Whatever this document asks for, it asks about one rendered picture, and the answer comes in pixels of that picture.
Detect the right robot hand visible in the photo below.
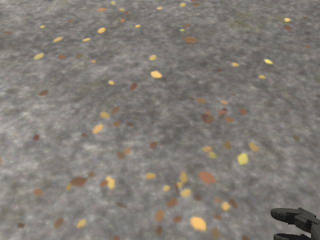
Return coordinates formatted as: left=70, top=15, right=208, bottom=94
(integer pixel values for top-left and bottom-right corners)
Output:
left=270, top=207, right=320, bottom=240

